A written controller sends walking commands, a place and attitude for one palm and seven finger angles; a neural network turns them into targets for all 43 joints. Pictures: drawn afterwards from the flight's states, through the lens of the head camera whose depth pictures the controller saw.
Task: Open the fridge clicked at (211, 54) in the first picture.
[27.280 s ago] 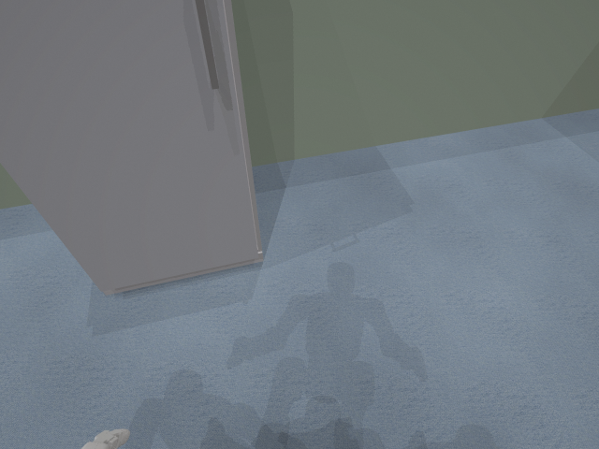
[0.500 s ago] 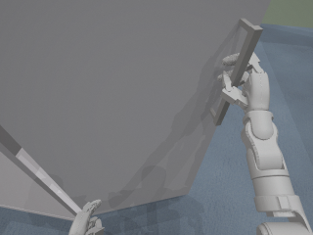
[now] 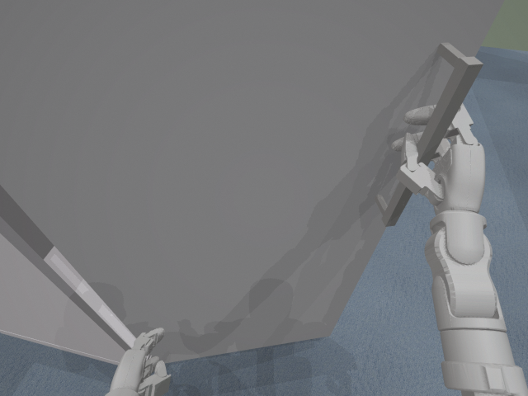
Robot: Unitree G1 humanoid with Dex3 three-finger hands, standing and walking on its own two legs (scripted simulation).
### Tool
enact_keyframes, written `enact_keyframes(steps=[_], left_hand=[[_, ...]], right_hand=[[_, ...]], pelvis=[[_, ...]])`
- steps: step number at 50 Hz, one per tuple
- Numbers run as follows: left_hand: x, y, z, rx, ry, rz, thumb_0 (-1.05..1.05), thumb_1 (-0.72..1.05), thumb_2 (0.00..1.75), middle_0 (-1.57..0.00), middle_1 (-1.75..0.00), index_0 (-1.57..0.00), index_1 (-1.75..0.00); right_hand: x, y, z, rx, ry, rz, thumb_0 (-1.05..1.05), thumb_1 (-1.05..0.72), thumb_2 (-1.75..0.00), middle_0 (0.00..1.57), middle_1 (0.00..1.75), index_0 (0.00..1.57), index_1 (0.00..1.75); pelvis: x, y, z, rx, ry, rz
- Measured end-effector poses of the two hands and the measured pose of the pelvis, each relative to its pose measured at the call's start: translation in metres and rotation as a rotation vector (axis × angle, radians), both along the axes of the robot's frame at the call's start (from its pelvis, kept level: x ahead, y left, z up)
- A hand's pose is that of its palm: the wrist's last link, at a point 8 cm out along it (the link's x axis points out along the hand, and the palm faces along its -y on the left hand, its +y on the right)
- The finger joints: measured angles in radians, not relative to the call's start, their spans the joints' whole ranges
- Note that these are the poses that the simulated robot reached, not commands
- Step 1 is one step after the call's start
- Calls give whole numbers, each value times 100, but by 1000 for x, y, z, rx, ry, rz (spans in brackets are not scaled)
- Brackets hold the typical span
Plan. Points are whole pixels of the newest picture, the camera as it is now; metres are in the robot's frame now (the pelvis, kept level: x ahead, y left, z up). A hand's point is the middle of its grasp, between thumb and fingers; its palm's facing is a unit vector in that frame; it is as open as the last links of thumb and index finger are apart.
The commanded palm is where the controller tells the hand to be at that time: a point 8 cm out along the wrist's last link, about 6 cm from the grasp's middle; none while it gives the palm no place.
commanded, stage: loosen the grip on the handle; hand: right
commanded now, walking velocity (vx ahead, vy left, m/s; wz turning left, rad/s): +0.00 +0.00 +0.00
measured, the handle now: (413, 151) +0.40 -0.17 +0.19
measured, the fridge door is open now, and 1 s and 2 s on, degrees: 68 68 68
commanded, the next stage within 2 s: slip the hand off the handle in 0.62 s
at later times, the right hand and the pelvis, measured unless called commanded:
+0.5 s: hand (421, 174) +0.35 -0.17 +0.20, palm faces +0.17 +0.97 -0.15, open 13.3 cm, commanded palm +0.31 -0.22 +0.21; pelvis -0.04 +0.05 -0.01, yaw -2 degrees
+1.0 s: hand (468, 176) +0.34 -0.22 +0.21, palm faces +0.19 +0.97 -0.13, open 14.7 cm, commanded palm +0.31 -0.26 +0.21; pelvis -0.01 +0.03 -0.01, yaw -2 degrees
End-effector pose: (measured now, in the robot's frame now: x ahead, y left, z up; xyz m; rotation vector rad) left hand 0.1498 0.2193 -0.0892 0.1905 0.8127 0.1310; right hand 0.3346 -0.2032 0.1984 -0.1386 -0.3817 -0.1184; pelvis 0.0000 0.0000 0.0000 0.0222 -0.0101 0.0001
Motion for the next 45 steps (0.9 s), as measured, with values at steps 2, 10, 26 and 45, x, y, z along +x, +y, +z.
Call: enact_keyframes(steps=[2, 10, 26, 45], left_hand=[[4, -3, 0, -5, -5, -17, 1, 90, 90, -20, -30, -20, -30], [3, 9, 16, -25, -150, -86, 1, 90, 90, -20, -30, -21, -30], [-86, 91, -19, 69, 69, 48, 2, 90, 90, -20, -30, -20, -30], [-11, 53, -5, 21, -77, -13, 2, 90, 90, -20, -30, -20, -30]], right_hand=[[-2, 0, 0, 2, 4, -6, -2, -75, -81, 47, 143, 36, 140], [5, -13, 11, 38, 81, 19, -3, -49, -71, 51, 144, 37, 138], [-18, -14, 7, -40, -14, -25, 0, 44, -25, 42, 134, 33, 128], [-19, -55, 10, -13, -13, -61, -1, 55, -20, 27, 117, 26, 116]], pelvis=[[-1, 1, 0, -1, -2, -2], [-18, 15, -3, -28, 10, -24], [-37, 50, -13, -13, 11, -30], [-11, 38, -11, -18, 43, -22]])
